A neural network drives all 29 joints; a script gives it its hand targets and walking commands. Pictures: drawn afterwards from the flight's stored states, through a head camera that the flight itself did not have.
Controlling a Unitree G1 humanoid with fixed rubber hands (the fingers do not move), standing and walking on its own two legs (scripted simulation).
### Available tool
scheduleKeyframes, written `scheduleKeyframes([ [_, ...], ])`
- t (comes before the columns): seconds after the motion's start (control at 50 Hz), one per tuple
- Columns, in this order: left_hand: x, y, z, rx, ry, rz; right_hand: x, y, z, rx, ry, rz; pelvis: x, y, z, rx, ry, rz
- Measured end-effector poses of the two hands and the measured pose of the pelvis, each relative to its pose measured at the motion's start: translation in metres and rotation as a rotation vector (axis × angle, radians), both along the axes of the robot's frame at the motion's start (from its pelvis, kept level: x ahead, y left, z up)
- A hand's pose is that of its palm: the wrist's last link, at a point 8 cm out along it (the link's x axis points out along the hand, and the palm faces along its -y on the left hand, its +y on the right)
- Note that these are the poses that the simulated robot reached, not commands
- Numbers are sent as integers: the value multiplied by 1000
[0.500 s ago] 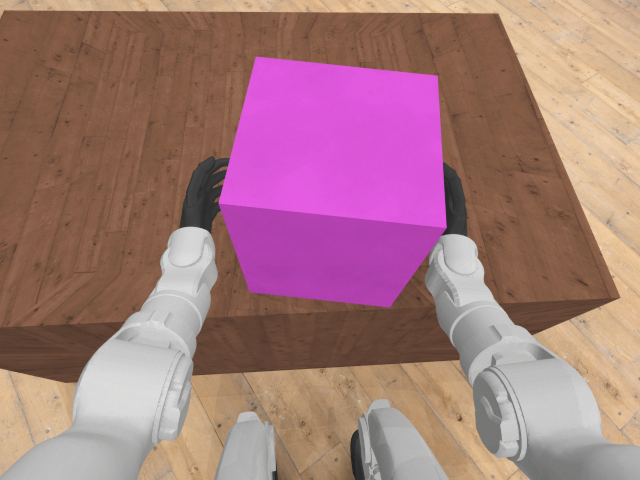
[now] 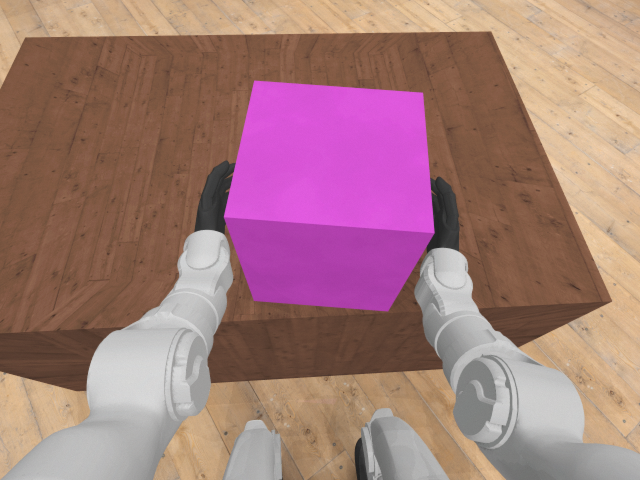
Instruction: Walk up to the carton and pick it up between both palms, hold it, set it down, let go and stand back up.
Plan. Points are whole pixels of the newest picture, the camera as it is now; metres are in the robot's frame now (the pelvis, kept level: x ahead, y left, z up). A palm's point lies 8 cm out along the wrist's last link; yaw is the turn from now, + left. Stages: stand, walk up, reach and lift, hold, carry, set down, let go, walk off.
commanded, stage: reach and lift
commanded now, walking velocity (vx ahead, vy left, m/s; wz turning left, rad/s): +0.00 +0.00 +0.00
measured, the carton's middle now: (328, 208) +0.46 -0.03 -0.01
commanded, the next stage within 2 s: none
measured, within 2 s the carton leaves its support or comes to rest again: leaves its support in 1.78 s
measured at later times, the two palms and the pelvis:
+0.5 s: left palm (212, 230) +0.43 +0.13 +0.00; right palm (439, 246) +0.39 -0.17 +0.00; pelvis +0.03 +0.00 +0.03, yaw +1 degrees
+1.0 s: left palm (212, 231) +0.43 +0.13 +0.00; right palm (439, 248) +0.38 -0.17 +0.00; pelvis +0.03 -0.01 +0.04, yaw +0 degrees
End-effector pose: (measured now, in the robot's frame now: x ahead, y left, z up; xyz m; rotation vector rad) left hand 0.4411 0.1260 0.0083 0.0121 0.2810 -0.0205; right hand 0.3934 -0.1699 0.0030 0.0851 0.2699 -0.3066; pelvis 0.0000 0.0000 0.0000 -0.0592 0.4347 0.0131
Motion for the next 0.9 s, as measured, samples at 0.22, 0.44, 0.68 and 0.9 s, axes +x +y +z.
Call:
scheduleKeyframes([
  [0.22,-9,1,-3,3,-1,2,-8,3,-4,-32,-14,9,10,-4,8,-3,-22,22],
  [0.44,-9,2,-4,-26,2,10,-8,3,-2,-56,11,12,24,1,24,0,-30,18],
  [0.68,-9,2,-4,-17,-4,6,-9,3,-2,-55,11,10,29,3,38,-7,12,9],
  [0.9,-9,2,-4,-1,-1,10,-9,3,-3,-32,3,4,27,-6,41,3,23,6],
])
